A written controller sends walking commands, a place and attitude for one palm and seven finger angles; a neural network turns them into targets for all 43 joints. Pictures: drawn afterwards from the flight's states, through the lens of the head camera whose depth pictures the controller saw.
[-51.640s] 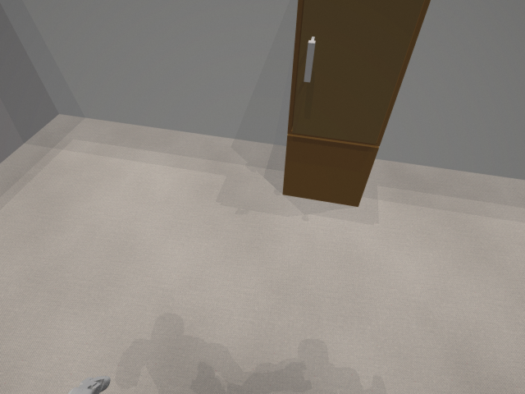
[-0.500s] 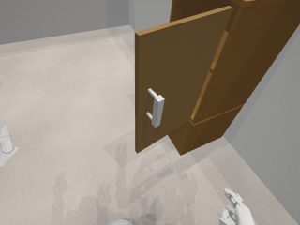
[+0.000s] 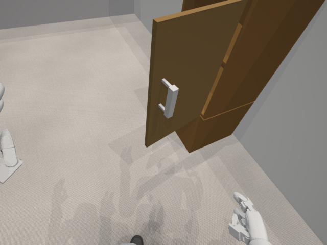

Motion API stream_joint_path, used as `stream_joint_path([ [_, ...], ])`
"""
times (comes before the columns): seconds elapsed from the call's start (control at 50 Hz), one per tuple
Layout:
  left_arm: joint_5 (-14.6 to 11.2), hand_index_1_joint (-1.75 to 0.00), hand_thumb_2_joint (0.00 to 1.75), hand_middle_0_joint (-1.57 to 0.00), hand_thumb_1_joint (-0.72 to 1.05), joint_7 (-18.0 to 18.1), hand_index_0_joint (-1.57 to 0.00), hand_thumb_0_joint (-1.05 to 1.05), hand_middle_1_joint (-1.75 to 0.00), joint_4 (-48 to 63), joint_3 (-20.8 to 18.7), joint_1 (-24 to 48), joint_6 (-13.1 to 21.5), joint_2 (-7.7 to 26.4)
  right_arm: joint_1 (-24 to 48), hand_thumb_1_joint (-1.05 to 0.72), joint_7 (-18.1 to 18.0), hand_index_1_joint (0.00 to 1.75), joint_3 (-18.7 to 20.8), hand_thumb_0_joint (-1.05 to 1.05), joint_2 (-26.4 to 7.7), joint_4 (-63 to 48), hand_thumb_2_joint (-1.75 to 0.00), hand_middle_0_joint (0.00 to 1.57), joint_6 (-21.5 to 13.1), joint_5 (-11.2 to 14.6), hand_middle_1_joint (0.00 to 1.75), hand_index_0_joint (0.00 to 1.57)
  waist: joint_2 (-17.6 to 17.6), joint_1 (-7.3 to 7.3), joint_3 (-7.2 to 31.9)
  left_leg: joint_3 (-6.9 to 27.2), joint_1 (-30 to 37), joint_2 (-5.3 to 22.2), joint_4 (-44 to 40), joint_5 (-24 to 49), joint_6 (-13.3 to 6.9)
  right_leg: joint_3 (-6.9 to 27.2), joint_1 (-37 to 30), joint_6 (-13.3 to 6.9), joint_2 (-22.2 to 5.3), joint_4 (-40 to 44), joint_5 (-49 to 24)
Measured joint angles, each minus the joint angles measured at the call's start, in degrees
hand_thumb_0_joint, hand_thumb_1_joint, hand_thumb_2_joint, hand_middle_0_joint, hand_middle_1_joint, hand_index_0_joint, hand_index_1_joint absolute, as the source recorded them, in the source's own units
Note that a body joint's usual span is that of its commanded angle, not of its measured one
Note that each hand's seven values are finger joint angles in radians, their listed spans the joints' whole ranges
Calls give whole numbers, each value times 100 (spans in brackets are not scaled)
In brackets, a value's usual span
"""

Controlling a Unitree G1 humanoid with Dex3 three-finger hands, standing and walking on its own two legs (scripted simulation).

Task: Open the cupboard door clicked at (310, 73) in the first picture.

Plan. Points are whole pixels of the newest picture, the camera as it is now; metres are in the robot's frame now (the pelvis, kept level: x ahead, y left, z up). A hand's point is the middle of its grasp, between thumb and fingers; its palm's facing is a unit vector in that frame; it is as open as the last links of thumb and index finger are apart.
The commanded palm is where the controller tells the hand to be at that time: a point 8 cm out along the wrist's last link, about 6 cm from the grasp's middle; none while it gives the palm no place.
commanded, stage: stop stepping back and stand still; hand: left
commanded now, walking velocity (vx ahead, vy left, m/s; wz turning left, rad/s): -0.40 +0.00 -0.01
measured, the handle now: (166, 98) +0.56 +0.05 -0.02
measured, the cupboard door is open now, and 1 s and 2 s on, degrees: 100 100 100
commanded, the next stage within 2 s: let the arm hang, fingers relaxed in 1.44 s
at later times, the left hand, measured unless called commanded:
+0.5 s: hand (21, 234) +0.11 +0.22 +0.15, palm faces +0.45 -0.78 -0.45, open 7.4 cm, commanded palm +0.04 +0.26 +0.17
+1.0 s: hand out of the picture +0.05 +0.22 +0.15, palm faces +0.38 -0.81 -0.44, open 7.4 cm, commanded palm -0.01 +0.26 +0.17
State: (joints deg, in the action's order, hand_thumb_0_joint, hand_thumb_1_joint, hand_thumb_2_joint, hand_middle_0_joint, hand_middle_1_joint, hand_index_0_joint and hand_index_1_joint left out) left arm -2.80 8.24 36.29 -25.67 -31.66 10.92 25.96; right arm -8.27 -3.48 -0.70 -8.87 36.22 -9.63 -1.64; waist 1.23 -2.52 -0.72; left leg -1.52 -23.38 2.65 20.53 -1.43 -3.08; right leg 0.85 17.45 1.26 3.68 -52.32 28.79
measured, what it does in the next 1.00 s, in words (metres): walks backwards: right foot, then left foot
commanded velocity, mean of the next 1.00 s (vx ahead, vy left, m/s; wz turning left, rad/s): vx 0.09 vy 0.04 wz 0.00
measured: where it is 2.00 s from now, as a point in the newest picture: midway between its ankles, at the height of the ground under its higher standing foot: outside the picture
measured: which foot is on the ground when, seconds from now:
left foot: down 0.00-0.16, up 0.18-0.34, down 0.36-1.00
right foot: up 0.00-0.16, down 0.18-1.00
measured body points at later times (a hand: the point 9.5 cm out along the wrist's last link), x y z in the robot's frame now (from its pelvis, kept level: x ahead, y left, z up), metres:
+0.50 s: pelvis -0.11 -0.04 -0.02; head -0.13 -0.05 +0.43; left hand +0.08 +0.26 +0.17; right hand +0.01 -0.31 -0.12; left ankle -0.06 +0.08 -0.75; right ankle -0.16 -0.12 -0.75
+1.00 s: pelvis -0.15 -0.03 -0.01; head -0.16 -0.03 +0.44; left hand +0.02 +0.26 +0.17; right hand +0.02 -0.27 -0.08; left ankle -0.11 +0.08 -0.75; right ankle -0.16 -0.12 -0.75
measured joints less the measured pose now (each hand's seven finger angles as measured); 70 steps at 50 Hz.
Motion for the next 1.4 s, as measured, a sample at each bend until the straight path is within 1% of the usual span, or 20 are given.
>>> stream_joint_path([
  [0.08, -65, -30, 90, -21, 89, -31, -21, 1, -30, -159, 148, 294, -168, 33, 193, -90, -12, 30, -93, 1, 79, -39, -90, 21, 42, -29, 30, 20, 33, 95, 26, -63, -115, 48, -456, 506, 78, -52, -427, -93, -46, 739, 124],
  [0.14, -162, -30, 90, -21, 89, -41, -21, 1, -30, -137, 51, 162, -226, 230, 221, -90, 13, 30, -141, 1, 117, -245, -90, 21, 119, -7, 30, 20, 138, 271, 61, -101, -330, -34, -559, 737, 202, -293, -911, -270, -90, 1979, 22],
  [0.18, -192, -30, 90, -21, 89, -47, -21, 1, -30, 27, -130, -123, -170, 397, 253, -90, 40, 30, -180, 1, 87, -369, -90, 21, 192, 18, 30, 20, 351, 281, 71, -222, -797, -177, 179, 24, 363, -242, -1040, -512, -269, 2766, -400],
  [0.22, -183, -30, 90, -21, 89, -100, -21, 1, -30, 130, -21, -400, -117, 334, 129, -90, 36, 30, -154, 1, -80, -210, -90, 21, 322, 16, 30, 20, 142, 240, 93, 47, -1123, -167, 1717, -975, 476, -246, -944, -484, -141, 2515, -555],
  [0.24, -170, -30, 90, -21, 89, -124, -21, 1, -30, 165, -9, -548, -67, 356, -45, -90, 39, 30, -133, 1, -125, -109, -90, 21, 366, 44, 30, 20, 146, 223, 206, 85, -1180, -222, 2346, -1175, 496, -232, -967, -443, -149, 2524, -562],
  [0.28, -123, -30, 90, -21, 88, -128, -21, 1, -30, 155, -72, -714, 13, 379, -440, -90, 13, 30, -86, 1, -173, 54, -90, 21, 422, 133, 30, 20, 257, 189, 446, -39, -988, -273, 2803, -1260, 484, -205, -1050, -384, -232, 2612, -575],
  [0.34, -32, -30, 90, -22, 88, -31, -22, 1, -30, -170, -151, -518, 70, 236, -892, -90, -115, 30, -37, 1, -329, 203, -90, 21, 404, 174, 30, 20, 314, 182, 665, -266, -178, -239, 1985, -1211, 333, -220, -1082, -353, -333, 2493, -493],
  [0.38, -13, -30, 90, -21, 88, 39, -21, 1, -30, -536, -119, -196, 38, 35, -1041, -90, -200, 30, 45, 2, -540, 235, -90, 21, 327, 183, 30, 20, 124, 264, 723, -252, 347, -244, 1224, -1436, 214, -309, -915, -304, -337, 2037, -271],
  [0.42, -2, -30, 90, -21, 89, 90, -21, 0, -30, -1029, -43, 226, -51, -154, -964, -90, -250, 30, 141, 2, -603, 328, -90, 20, 305, 211, 30, 20, 96, 341, 613, -277, 333, -371, 1298, -1517, 168, -284, -644, -157, -482, 1377, -150],
  [0.46, 26, -30, 90, -21, 89, 114, -21, 1, -30, -1399, 9, 436, -149, -260, -856, -91, -237, 30, 144, 2, -584, 332, -90, 20, 263, 182, 30, 20, 61, 400, 458, -339, 374, -381, 1350, -1330, 171, -217, -472, -88, -492, 1203, -171],
  [0.48, 38, -30, 90, -21, 89, 101, -21, 1, -30, -1474, 34, 456, -203, -264, -809, -91, -218, 30, 119, 2, -544, 312, -90, 20, 234, 168, 30, 20, 66, 448, 382, -358, 399, -375, 1356, -1280, 194, -232, -441, -115, -493, 1261, -169],
  [0.56, 105, -30, 90, -21, 89, -41, -21, 1, -30, -1268, 355, 168, -197, -364, -843, -91, -115, 30, 43, 2, -417, 219, -90, 20, 219, 173, 30, 20, -164, 628, 297, -87, 291, -208, 1617, -1468, 262, -462, -608, -503, -251, 1649, -555],
  [0.6, 94, -30, 90, -21, 89, -104, -21, 1, -30, -954, 445, -135, -68, -374, -897, -91, -63, 30, 37, 2, -347, 249, -90, 20, 234, 184, 30, 20, -123, 547, 345, 43, 20, -261, 2534, -1731, 314, -434, -650, -549, -204, 1897, -722],
  [0.64, 113, -30, 90, -21, 89, -125, -21, 1, -30, -765, 411, -371, 103, -340, -944, -91, -61, 30, 31, 2, -293, 282, -90, 20, 233, 178, 30, 20, -47, 441, 389, 39, -59, -281, 2968, -1767, 341, -359, -710, -561, -191, 2168, -905],
  [0.7, 158, -30, 90, -21, 88, -75, -21, 1, -30, -818, 243, -330, 280, -229, -971, -91, -139, 30, 14, 2, -270, 234, -90, 20, 196, 168, 30, 20, -10, 346, 352, -79, 244, -184, 2203, -1549, 305, -367, -765, -551, -192, 2411, -1088],
  [0.76, 134, -30, 90, -21, 88, -8, -21, 1, -30, -1107, 160, -8, 294, -247, -910, -90, -190, 30, 41, 2, -424, 174, -90, 20, 103, 149, 30, 20, -278, 295, 275, 4, 759, -31, 982, -1115, 229, -517, -709, -511, -64, 2349, -1081],
  [0.84, 98, -30, 90, -21, 89, 9, -21, 1, -30, -1511, 202, 275, 101, -424, -605, -91, -194, 30, 74, 2, -433, 254, -90, 20, 141, 187, 30, 20, -268, 193, 130, -66, 862, -84, 808, -1125, 349, -453, -748, -446, -132, 2413, -1179],
  [1.0, 133, -30, 90, -21, 89, -99, -21, 1, -30, -1084, 533, 84, -52, -464, -337, -91, -149, 30, -6, 2, -347, -64, -90, 20, 64, 138, 30, 20, -168, 211, 40, -95, 847, -104, 659, -909, 279, -428, -767, -373, -148, 2644, -1422],
  [1.18, 89, -30, 90, -21, 89, -36, -21, 1, -30, -1118, 261, 80, 11, -307, -387, -90, -164, 30, -53, 1, -283, -138, -90, 20, 160, 122, 30, 20, -172, 204, 59, -113, 784, -153, 530, -780, 177, -412, -771, -267, -190, 2917, -1646],
  [1.4, 153, -30, 90, -21, 89, -40, -21, 1, -30, -1071, 408, 41, -88, -408, -538, -90, -164, 30, -121, 2, -213, -6, -90, 21, 133, 87, 30, 20, -117, 246, -60, -151, 818, -328, 285, -645, 63, -389, -713, -150, -361, 2938, -1665],
])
